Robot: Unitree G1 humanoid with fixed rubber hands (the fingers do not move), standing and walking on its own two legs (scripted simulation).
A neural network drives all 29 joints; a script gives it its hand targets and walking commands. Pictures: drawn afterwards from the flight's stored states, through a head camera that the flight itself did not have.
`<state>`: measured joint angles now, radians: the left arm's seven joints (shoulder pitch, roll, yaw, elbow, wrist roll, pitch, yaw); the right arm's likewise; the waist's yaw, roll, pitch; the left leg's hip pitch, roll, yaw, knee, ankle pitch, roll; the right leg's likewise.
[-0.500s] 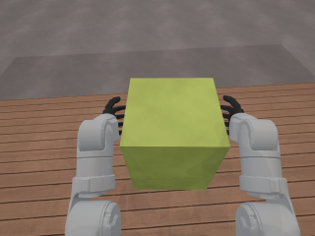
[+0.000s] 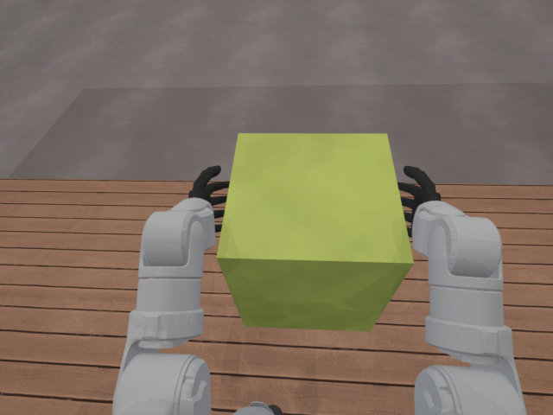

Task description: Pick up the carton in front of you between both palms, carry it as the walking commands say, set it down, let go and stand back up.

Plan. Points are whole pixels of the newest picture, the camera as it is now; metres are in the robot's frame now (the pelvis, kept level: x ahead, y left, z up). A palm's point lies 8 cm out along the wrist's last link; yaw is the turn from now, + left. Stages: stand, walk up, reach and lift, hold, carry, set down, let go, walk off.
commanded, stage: carry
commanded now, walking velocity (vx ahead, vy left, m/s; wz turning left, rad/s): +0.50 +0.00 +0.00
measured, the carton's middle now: (308, 239) +0.37 +0.02 +0.05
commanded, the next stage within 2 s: none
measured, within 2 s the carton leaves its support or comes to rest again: neither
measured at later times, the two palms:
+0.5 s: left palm (253, 113) +0.66 +0.15 +0.09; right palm (405, 118) +0.64 -0.15 +0.09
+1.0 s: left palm (265, 65) +0.93 +0.16 +0.06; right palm (380, 63) +0.95 -0.14 +0.05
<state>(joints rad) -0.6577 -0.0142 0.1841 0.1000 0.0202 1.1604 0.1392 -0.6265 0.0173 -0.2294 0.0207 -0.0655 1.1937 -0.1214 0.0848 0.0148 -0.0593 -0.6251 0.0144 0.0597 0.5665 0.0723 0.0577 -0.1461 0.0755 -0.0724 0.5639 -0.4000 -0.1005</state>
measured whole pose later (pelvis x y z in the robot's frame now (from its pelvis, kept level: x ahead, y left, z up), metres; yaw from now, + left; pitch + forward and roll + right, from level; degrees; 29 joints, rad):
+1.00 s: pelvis +0.58 -0.01 -0.06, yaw +0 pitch +6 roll +1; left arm -0.65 -0.02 0.20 0.09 0.03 1.16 0.14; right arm -0.64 0.02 -0.22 0.04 -0.06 1.19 -0.13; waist 0.07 0.01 -0.02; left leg -0.71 0.05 0.01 0.77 -0.05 0.03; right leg -0.22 0.06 -0.08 0.53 -0.30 -0.11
